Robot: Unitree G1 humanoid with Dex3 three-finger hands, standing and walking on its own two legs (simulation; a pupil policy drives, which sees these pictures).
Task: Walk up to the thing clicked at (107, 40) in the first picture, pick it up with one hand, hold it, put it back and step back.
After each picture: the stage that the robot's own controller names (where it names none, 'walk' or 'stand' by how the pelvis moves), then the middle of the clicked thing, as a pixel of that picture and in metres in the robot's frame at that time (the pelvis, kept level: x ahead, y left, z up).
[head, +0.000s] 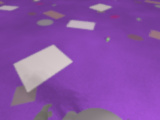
stand; (107, 39) +1.95 -0.42 -0.72
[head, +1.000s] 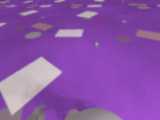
walk; (96, 44) +1.84 +0.02 -0.69
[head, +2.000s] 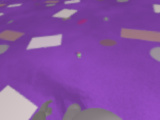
walk; (79, 54) +1.24 +0.33 -0.71
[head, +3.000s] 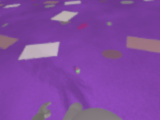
walk; (77, 70) +0.83 +0.29 -0.71
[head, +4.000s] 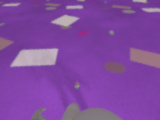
walk; (76, 85) +0.58 +0.21 -0.71
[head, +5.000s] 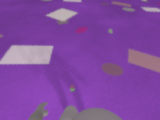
walk; (72, 88) +0.47 +0.20 -0.70
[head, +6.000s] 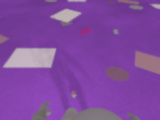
stand; (73, 94) +0.38 +0.18 -0.71
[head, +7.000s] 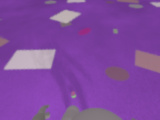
stand; (73, 94) +0.37 +0.21 -0.71
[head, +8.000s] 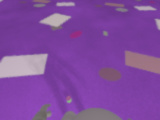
stand; (68, 99) +0.34 +0.23 -0.72
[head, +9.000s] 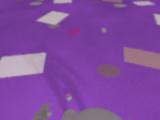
stand; (68, 96) +0.35 +0.25 -0.72
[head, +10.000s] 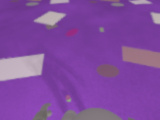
stand; (68, 98) +0.32 +0.25 -0.72
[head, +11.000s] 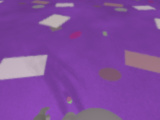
stand; (69, 100) +0.33 +0.23 -0.73
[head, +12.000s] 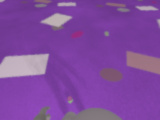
stand; (70, 99) +0.33 +0.22 -0.72
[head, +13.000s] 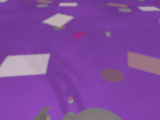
stand; (70, 99) +0.34 +0.22 -0.73
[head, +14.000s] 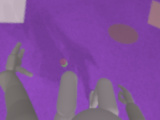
go down; (63, 62) +0.41 +0.25 -0.39
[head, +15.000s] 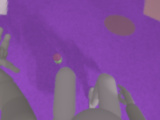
go down; (57, 58) +0.41 +0.28 -0.31
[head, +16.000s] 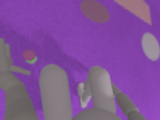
close in; (30, 57) +0.37 +0.32 -0.22
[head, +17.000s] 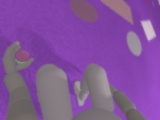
close; (22, 57) +0.37 +0.32 -0.21
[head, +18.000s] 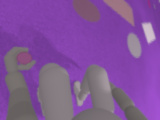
lift; (24, 59) +0.34 +0.31 -0.21
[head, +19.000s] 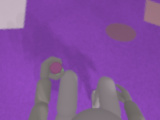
lift; (57, 69) +0.30 +0.24 -0.05
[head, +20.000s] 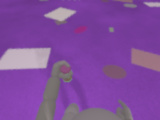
lift; (66, 73) +0.32 +0.17 +0.03
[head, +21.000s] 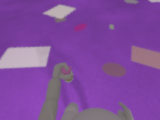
hold; (67, 74) +0.32 +0.17 +0.00
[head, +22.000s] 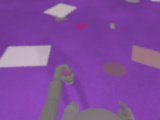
hold; (68, 75) +0.32 +0.16 -0.01
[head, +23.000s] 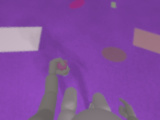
crouch; (63, 68) +0.36 +0.19 -0.06
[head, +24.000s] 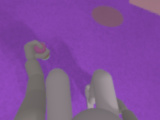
lower; (42, 51) +0.43 +0.29 -0.13
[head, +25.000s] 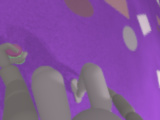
lower; (16, 55) +0.39 +0.32 -0.22
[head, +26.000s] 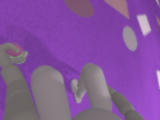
lower; (17, 54) +0.39 +0.32 -0.22
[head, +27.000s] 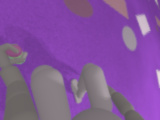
lower; (16, 55) +0.39 +0.32 -0.22
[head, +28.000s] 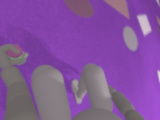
lower; (17, 55) +0.38 +0.32 -0.21
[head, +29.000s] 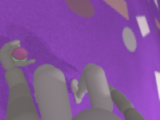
open; (20, 56) +0.37 +0.31 -0.22
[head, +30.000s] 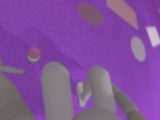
stand; (34, 55) +0.37 +0.30 -0.22
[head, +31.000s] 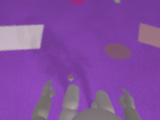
walk; (70, 77) +0.40 +0.21 -0.54
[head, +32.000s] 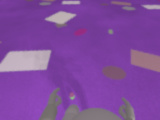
stand; (72, 96) +0.38 +0.19 -0.66
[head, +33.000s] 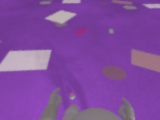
stand; (72, 96) +0.37 +0.20 -0.67
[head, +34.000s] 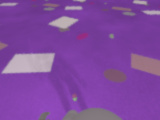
stand; (74, 97) +0.40 +0.18 -0.72
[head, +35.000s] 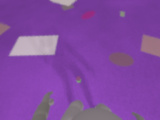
walk; (78, 79) +0.47 +0.17 -0.70
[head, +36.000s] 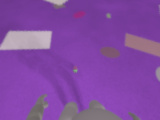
walk; (75, 69) +0.68 +0.16 -0.71
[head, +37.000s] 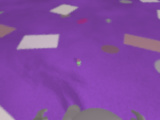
stand; (78, 62) +0.97 +0.23 -0.70
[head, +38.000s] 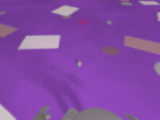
stand; (79, 63) +0.97 +0.20 -0.72
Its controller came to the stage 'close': yes
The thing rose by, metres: 0.70
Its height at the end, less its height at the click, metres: +0.00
